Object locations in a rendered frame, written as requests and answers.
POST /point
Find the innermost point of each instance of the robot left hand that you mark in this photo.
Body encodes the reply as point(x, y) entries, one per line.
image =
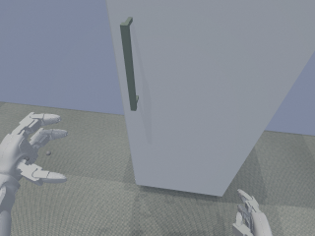
point(15, 147)

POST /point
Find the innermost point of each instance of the left robot forearm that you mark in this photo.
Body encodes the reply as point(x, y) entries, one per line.
point(8, 189)

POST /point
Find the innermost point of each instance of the robot right hand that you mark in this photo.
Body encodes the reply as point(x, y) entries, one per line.
point(257, 223)

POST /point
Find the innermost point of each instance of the handle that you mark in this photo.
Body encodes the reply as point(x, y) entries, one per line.
point(128, 60)

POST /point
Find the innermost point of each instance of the fridge door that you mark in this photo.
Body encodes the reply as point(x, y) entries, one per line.
point(210, 76)

